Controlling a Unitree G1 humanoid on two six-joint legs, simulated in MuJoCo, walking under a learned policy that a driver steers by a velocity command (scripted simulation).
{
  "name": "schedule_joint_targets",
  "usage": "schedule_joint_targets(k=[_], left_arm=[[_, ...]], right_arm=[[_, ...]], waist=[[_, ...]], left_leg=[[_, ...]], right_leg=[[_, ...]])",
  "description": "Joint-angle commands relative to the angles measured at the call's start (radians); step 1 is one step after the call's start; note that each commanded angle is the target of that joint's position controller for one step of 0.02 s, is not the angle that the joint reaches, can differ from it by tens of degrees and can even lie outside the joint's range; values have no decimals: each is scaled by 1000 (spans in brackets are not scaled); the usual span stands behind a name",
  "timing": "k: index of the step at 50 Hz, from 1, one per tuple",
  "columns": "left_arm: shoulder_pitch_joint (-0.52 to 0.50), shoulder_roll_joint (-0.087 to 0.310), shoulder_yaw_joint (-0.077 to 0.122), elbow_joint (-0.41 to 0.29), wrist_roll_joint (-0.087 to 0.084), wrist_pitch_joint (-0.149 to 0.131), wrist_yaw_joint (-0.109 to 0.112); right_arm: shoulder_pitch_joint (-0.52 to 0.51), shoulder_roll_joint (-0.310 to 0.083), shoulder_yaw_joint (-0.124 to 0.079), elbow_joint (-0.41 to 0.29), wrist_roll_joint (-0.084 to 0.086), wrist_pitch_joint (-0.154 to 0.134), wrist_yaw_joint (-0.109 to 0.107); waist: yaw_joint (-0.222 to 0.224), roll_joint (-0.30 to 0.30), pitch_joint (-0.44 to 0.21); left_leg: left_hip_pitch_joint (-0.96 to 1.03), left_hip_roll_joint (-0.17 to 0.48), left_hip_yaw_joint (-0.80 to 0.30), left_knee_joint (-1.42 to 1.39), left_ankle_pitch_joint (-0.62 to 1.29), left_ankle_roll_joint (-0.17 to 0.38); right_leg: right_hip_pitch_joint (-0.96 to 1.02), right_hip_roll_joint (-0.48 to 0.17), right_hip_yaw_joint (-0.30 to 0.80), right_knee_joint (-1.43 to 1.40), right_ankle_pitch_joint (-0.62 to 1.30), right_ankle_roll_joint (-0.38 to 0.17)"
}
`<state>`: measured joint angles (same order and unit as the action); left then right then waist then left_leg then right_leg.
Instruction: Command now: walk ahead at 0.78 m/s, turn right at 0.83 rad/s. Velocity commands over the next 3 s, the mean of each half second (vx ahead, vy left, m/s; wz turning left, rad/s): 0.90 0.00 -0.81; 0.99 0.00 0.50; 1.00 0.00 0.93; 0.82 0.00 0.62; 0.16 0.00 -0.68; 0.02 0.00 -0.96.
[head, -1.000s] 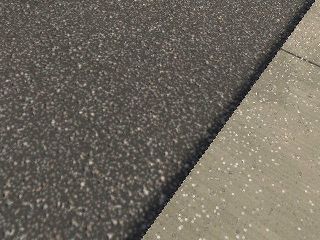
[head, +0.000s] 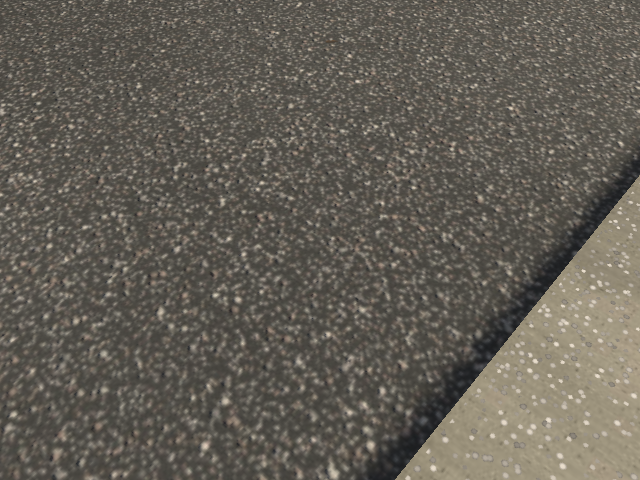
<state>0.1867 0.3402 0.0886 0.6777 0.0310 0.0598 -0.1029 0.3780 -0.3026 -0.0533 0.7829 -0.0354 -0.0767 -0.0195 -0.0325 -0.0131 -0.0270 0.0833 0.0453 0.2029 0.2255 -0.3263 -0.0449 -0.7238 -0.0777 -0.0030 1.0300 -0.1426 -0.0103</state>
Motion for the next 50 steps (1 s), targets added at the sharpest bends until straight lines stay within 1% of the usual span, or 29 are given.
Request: schedule_joint_targets(k=[1,4,5,7,8,9,10,11,13,16,18,24,27,29,32,33,34,35,36,37,38,39,40,41,43,46,47,49,50], left_arm=[[-209,40,-10,-137,0,-20,-15],[-262,31,-24,-158,-4,-25,-11],[-231,33,-26,-152,-7,-25,-3],[15,71,-2,-84,-23,-40,26],[282,128,31,-2,-16,-48,43],[313,290,74,29,-16,-43,67],[278,322,74,-24,-33,-46,73],[246,290,67,-12,-24,-44,75],[214,228,55,5,-9,-62,96],[122,155,24,-18,-30,-92,97],[128,144,19,-10,-23,-111,90],[203,79,-9,79,-46,-165,102],[239,86,-12,114,-18,-178,110],[278,109,-10,157,12,-177,123],[217,132,-11,161,43,-162,159],[127,117,-13,149,54,-152,168],[-21,126,-8,120,32,-148,164],[-129,5,-39,65,30,-166,141],[-141,-57,-67,-35,-17,-186,133],[-71,-71,-90,-71,-20,-190,137],[-72,-45,-100,-83,-1,-193,141],[-92,-33,-113,-101,40,-197,132],[-170,-26,-115,-119,90,-186,124],[-212,-51,-126,-142,113,-166,121],[-282,-68,-147,-197,76,-136,112],[-243,-125,-158,-219,56,-122,99],[-227,-108,-148,-222,53,-125,106],[-107,-110,-145,-176,49,-135,116],[-23,-69,-123,-160,26,-142,127]], right_arm=[[-24,-146,-38,-34,-8,-26,-5],[16,-165,-45,2,-16,-16,-2],[3,-178,-46,6,-16,-10,-1],[5,-233,-57,16,-6,11,6],[-28,-243,-53,-8,1,17,14],[-19,-92,-13,-79,-2,6,36],[-147,-79,-2,-157,-17,-22,49],[-283,-124,-7,-205,-19,-33,50],[-178,-109,5,-159,-20,-41,43],[-140,-105,10,-143,-45,19,43],[-214,-92,15,-161,-32,35,50],[-330,-42,31,-174,-9,-6,70],[-374,-71,19,-178,17,1,69],[-365,-94,9,-170,16,0,58],[5,-144,-21,-30,17,-7,44],[228,-165,-38,54,33,-2,42],[470,-174,-57,132,34,4,44],[513,-105,-43,201,22,22,49],[488,-136,-46,180,-1,27,53],[447,-110,-40,161,-23,17,52],[368,-127,-53,119,-13,12,33],[237,-166,-66,96,-5,2,4],[197,-159,-54,90,14,-10,-2],[172,-136,-37,97,32,-24,4],[56,-92,-7,74,27,-32,21],[91,-126,-29,106,53,-42,40],[90,-105,-32,109,65,-45,35],[71,-104,-41,94,75,-29,25],[57,-149,-58,102,65,-25,32]], waist=[[-28,113,190],[-37,98,215],[-9,99,188],[125,100,21],[258,40,-129],[205,-270,-177],[194,-250,-261],[198,-123,-141],[96,-8,-26],[19,-13,20],[18,18,67],[62,-29,44],[88,-17,105],[90,-1,140],[-74,-16,17],[-179,-31,-33],[-350,105,-48],[-310,382,49],[-195,523,-9],[-125,331,-164],[-98,98,-192],[-9,-39,-116],[21,-162,-30],[61,-189,73],[110,-220,239],[69,16,162],[63,31,140],[89,13,-4],[142,55,-91]], left_leg=[[-41,290,-82,-181,-97,152],[22,285,10,-139,48,147],[14,269,60,-63,293,137],[-54,265,114,340,959,140],[-259,243,115,699,963,109],[-701,93,88,1082,164,35],[-874,-28,-171,1255,-165,10],[-969,7,-266,1256,-59,21],[-872,89,-250,1092,37,33],[-692,91,-237,939,-13,2],[-649,54,-187,808,94,-12],[-565,0,-166,399,709,64],[-560,-2,-170,305,724,121],[-610,-36,-143,236,656,153],[-424,-87,-147,146,646,196],[-265,-76,-134,159,644,210],[-84,-81,-63,53,737,268],[190,-32,-219,145,693,300],[450,71,-528,416,1146,428],[596,164,-777,348,930,516],[510,246,-977,218,489,558],[289,284,-1112,87,142,536],[51,259,-1111,46,62,510],[-179,227,-1071,38,24,486],[-671,64,-865,-121,-88,399],[-849,50,-678,-195,485,338],[-670,21,-620,-93,577,286],[-491,-66,-560,151,913,223],[-442,-55,-602,321,1051,220]], right_leg=[[-148,-51,-32,-88,-15,-47],[-100,-31,-107,-180,-131,-119],[1,11,-153,-217,-199,-151],[380,167,-237,-223,-301,-203],[763,211,-173,-282,-261,-234],[1033,-19,310,-499,-634,-309],[1042,-142,790,-725,-797,-341],[989,-141,734,-748,-575,-300],[759,-105,557,-725,-386,-285],[504,-7,414,-773,-215,-291],[399,56,343,-814,-93,-288],[501,73,219,-774,236,-194],[608,19,188,-794,261,-162],[790,-6,138,-745,513,-131],[975,-4,61,-327,976,-76],[916,-2,43,-65,1039,-77],[758,111,-66,433,919,-52],[184,282,-88,906,-237,-32],[-217,307,8,1062,-515,4],[-380,226,129,1113,-525,17],[-422,168,181,1119,-484,7],[-443,113,239,1037,-429,-36],[-418,103,220,1013,-443,-36],[-414,74,197,961,-465,-21],[-168,11,81,480,-297,36],[351,-8,-24,362,-75,-19],[293,-50,63,254,83,-41],[488,40,59,-29,58,-39],[622,81,52,-94,-31,-23]])
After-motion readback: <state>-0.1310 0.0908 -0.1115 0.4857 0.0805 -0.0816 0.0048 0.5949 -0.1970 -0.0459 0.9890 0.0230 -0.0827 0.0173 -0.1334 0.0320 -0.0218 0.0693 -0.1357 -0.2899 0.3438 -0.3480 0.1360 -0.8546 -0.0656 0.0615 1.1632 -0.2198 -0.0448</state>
